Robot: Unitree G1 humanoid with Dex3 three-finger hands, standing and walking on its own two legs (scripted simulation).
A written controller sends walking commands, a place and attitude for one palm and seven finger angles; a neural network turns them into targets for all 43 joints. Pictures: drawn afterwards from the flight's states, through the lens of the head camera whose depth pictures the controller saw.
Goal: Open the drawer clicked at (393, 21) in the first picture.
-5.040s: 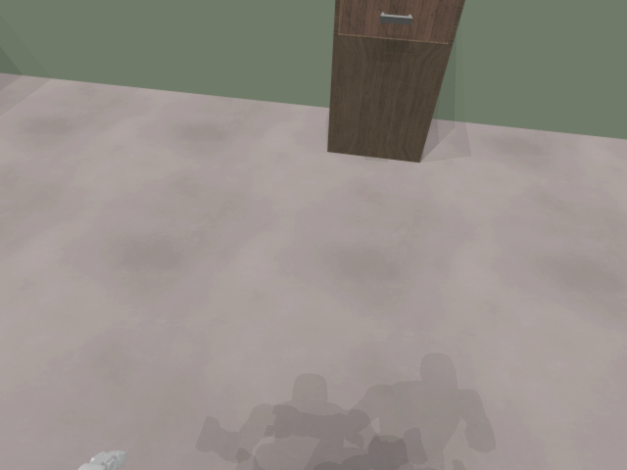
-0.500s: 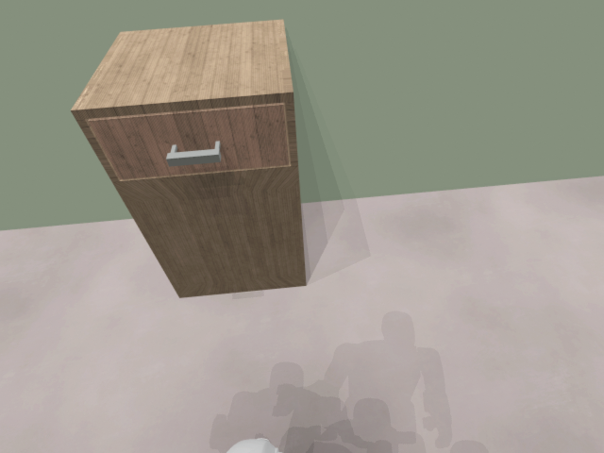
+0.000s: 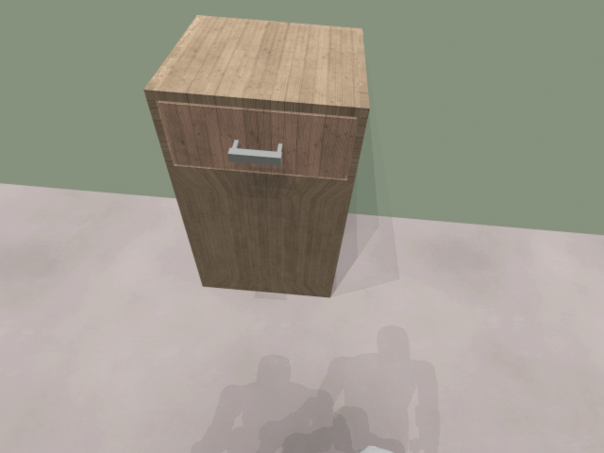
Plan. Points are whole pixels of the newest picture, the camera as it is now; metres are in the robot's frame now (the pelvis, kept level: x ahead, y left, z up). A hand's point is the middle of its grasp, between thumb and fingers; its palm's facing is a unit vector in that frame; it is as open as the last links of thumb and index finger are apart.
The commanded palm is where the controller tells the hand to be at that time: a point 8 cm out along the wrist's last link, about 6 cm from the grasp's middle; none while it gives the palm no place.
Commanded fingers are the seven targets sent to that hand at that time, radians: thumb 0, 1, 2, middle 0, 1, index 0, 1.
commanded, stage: take the last steps up to it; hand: left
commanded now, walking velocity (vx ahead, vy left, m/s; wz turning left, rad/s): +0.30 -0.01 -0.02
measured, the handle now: (256, 151) +0.76 +0.16 -0.07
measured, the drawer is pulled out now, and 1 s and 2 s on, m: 0.00 0.00 0.00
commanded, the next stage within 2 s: come to a stop and stand still in 0.56 s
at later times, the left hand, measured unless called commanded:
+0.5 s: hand out of the picture +0.15 +0.15 -0.18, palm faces +0.08 -0.98 -0.17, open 7.3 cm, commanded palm none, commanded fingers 0.00 0.90 0.90 -0.20 -0.30 -0.20 -0.30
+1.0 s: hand (210, 358) +0.30 +0.18 -0.18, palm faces +0.02 -0.98 -0.22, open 7.4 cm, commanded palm none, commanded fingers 0.00 0.90 0.90 -0.20 -0.30 -0.20 -0.30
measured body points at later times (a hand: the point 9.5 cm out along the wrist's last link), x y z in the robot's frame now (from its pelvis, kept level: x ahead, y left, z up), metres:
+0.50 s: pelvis +0.14 -0.03 +0.00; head +0.15 -0.02 +0.45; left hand +0.14 +0.20 -0.16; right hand +0.20 -0.26 -0.15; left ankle +0.21 +0.10 -0.71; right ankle +0.13 -0.13 -0.74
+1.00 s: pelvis +0.24 -0.01 +0.00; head +0.27 +0.00 +0.44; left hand +0.30 +0.23 -0.16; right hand +0.25 -0.23 -0.16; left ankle +0.24 +0.10 -0.74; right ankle +0.25 -0.13 -0.71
